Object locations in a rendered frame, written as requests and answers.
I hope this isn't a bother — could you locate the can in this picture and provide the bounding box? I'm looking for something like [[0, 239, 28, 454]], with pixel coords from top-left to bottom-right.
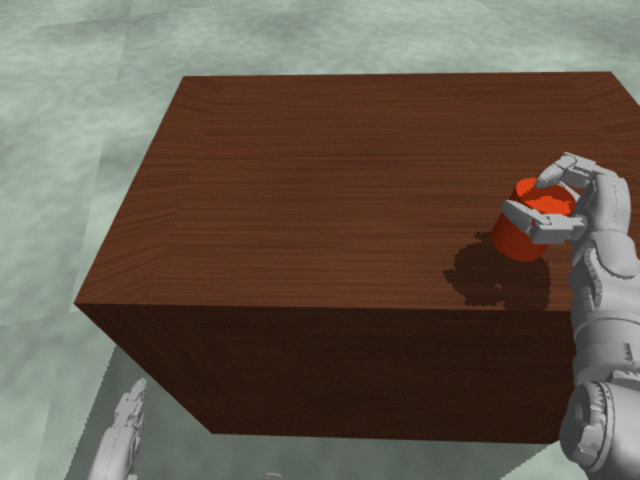
[[490, 178, 576, 262]]

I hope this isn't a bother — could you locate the right robot arm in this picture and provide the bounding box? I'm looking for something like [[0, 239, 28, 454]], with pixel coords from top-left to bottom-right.
[[559, 231, 640, 480]]

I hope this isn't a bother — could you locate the left robot hand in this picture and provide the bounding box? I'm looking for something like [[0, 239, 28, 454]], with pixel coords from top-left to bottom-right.
[[86, 378, 147, 480]]

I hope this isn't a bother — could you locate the right robot hand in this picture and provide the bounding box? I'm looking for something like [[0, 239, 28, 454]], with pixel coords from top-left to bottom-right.
[[501, 152, 631, 249]]

